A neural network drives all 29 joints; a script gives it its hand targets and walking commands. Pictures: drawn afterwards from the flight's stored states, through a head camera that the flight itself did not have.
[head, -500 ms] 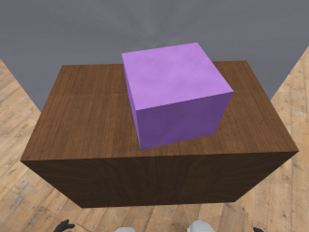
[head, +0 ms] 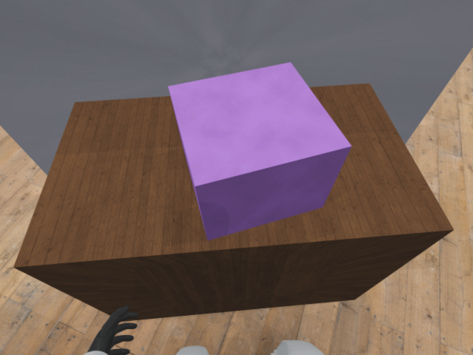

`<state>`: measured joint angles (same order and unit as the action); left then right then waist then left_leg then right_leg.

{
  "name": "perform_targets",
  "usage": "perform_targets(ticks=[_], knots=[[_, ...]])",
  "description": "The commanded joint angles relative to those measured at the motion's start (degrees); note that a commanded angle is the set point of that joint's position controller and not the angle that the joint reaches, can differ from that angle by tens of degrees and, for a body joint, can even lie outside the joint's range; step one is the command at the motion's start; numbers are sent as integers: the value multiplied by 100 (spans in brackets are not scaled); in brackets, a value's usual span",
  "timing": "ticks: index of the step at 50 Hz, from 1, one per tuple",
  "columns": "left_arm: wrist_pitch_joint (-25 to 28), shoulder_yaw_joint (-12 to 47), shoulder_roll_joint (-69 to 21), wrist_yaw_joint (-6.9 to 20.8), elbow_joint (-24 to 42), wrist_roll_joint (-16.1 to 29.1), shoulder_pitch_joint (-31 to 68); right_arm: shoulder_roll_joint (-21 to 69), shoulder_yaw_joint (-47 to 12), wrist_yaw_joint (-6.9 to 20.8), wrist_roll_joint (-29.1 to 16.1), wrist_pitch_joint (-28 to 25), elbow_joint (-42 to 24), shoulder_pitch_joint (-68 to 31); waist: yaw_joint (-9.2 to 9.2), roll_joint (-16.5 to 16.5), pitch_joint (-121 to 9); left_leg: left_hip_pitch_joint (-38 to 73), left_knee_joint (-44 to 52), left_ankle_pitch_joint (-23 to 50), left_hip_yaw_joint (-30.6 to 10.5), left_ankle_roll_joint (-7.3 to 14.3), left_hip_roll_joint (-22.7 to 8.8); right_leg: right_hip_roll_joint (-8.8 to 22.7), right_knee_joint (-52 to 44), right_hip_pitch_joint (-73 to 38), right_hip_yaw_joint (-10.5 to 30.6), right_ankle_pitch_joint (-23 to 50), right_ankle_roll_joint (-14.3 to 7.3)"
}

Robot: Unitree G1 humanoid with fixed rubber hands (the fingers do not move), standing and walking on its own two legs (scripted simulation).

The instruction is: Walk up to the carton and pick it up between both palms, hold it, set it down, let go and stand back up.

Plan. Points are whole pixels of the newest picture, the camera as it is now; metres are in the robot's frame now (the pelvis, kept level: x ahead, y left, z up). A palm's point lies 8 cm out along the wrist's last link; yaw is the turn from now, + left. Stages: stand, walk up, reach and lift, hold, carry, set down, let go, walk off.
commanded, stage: walk up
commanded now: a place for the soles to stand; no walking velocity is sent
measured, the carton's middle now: (249, 150) +0.50 -0.03 +0.00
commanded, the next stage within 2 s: reach and lift in 1.74 s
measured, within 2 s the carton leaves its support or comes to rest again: neither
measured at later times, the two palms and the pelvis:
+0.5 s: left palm out of the picture +0.04 +0.23 -0.11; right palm out of the picture +0.10 -0.28 -0.08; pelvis -0.01 -0.03 +0.01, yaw +1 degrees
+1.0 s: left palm out of the picture +0.11 +0.25 -0.09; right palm out of the picture +0.09 -0.26 -0.09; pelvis +0.00 -0.01 +0.01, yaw +2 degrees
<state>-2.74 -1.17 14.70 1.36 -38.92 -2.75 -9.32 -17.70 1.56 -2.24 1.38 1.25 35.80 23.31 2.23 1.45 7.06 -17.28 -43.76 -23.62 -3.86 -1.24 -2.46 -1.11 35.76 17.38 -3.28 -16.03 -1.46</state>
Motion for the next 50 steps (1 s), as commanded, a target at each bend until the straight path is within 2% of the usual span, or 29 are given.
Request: perform_targets(ticks=[1, 3, 4, 7, 10, 11, 12, 13, 14, 15, 16, 18, 19, 20, 22, 25, 27, 33, 37, 38, 41, 45, 50], knots=[[73, -305, 1025, -96, 438, 102, -365, -454, 199, -175, -62, -30, -526, 228, -474, -1156, -627, -930, -1964, -1579, -197, 159, 337, 1881, -1276, -759, 1839, 2274, -1591], [44, -252, 849, -131, 441, 83, -224, -416, 253, -129, -55, -63, -496, 256, -385, -1124, -324, -974, -1696, -1304, -86, 84, 340, 1547, -1182, -610, 1255, 2718, -1404], [51, -239, 856, -137, 462, 80, -227, -375, 257, -112, -26, -80, -503, 249, -368, -1089, -400, -815, -1426, -1160, 4, 56, 331, 1524, -1177, -479, 1237, 2659, -1351], [66, -218, 850, -128, 449, 36, -108, -185, 215, -47, -38, -135, -534, 141, -377, -1000, -630, -395, -285, -589, 272, 17, 251, 1423, -1113, -439, 1099, 2090, -1188], [39, -196, 921, -101, 412, 148, -133, -100, 225, -3, -37, -194, -532, 85, -208, -792, -882, 735, 1361, 962, 554, 126, 388, 1244, -839, -5, 1046, 1104, -730], [42, -171, 909, -87, 391, 203, -167, -146, 251, 2, -16, -214, -539, 87, -136, -695, -906, 1145, 1640, 1331, 393, 196, 317, 1217, -774, 321, 1080, 789, -561], [62, -145, 823, -77, 411, 237, -202, -282, 288, 7, 10, -239, -558, 83, -110, -499, -899, 1409, 1641, 1314, -194, 384, 5, 1096, -682, 793, 1083, 281, -353], [79, -88, 643, -46, 446, 256, -270, -558, 342, 8, 40, -268, -627, 90, -86, 111, -870, 1395, 1965, 786, -1333, 754, -726, 715, -175, 1245, 944, -381, -97], [29, -92, 616, -41, 388, 231, -353, -886, 379, -1, -24, -271, -600, -88, -177, 487, -529, 19, 2392, 79, -1974, 1300, -1402, 257, 386, 410, 416, -697, 92], [9, -155, 703, -41, 287, 176, -491, -905, 379, -6, -20, -252, -601, -404, -241, 553, -252, -769, 2516, -373, -2046, 1491, -1447, 304, 609, -203, 394, -911, 66], [37, -166, 744, -36, 251, 164, -613, -752, 309, 14, -5, -247, -638, -649, -356, 612, -211, -847, 2492, -372, -1676, 1358, -1265, 299, 330, -355, 465, -799, 57], [143, -142, 734, -20, 195, 192, -737, -624, 244, 61, -26, -238, -710, -882, -457, 730, -271, -777, 2265, -280, -937, 817, -791, 409, -530, -582, 569, -156, 6], [206, -151, 843, -8, 196, 153, -714, -529, 201, 97, -58, -250, -710, -820, -389, 588, -392, -800, 2148, -283, -830, 613, -579, 500, -748, -764, 794, 61, -55], [249, -174, 976, 2, 228, 143, -620, -485, 187, 127, -93, -254, -688, -671, -274, 394, -447, -748, 2056, -337, -666, 481, -366, 615, -906, -690, 1015, -93, -133], [277, -181, 999, 12, 199, 226, -591, -460, 169, 149, -101, -232, -633, -564, -217, 48, -419, -205, 1787, -285, -394, 436, -151, 718, -1270, -19, 1180, -926, -239], [293, -183, 1036, -8, 220, 270, -563, -362, 130, 144, -84, -243, -545, -419, -165, -412, -415, 358, 1385, 539, -134, 424, 6, 883, -1690, 419, 1347, -1017, -222], [277, -187, 1035, -7, 282, 267, -554, -406, 125, 118, -76, -259, -508, -362, -163, -477, -458, 391, 1325, 658, -72, 434, 37, 920, -1772, 471, 1390, -1054, -237], [236, -194, 1013, 7, 335, 242, -659, -451, 106, 64, -82, -315, -412, -311, -254, -453, -682, 276, 1445, 995, -129, 444, -53, 858, -1486, -49, 1167, -164, -193], [210, -188, 973, 6, 356, 240, -640, -508, 110, 62, -68, -332, -405, -312, -291, -319, -725, 141, 1580, 1180, -285, 464, -175, 742, -1227, -285, 977, 186, -214], [242, -166, 933, -34, 419, 280, -636, -534, 115, 118, -102, -307, -403, -484, -318, -54, -651, 2, 1541, 1422, -281, 402, -150, 806, -1183, -381, 991, 614, -231], [270, -177, 1001, -78, 444, 268, -603, -540, 118, 154, -128, -295, -403, -408, -268, -76, -936, 133, 1451, 1773, -308, 391, -173, 850, -956, -600, 893, 1172, -287], [235, -176, 966, -92, 488, 256, -514, -565, 115, 169, -126, -275, -397, -416, -267, -147, -969, 23, 1474, 1862, -411, 415, -223, 749, -828, -648, 757, 1039, -248], [219, -163, 917, -93, 481, 248, -464, -638, 123, 189, -130, -264, -424, -516, -296, 65, -851, -247, 1728, 1627, -614, 456, -339, 653, -719, -705, 674, 757, -191]])
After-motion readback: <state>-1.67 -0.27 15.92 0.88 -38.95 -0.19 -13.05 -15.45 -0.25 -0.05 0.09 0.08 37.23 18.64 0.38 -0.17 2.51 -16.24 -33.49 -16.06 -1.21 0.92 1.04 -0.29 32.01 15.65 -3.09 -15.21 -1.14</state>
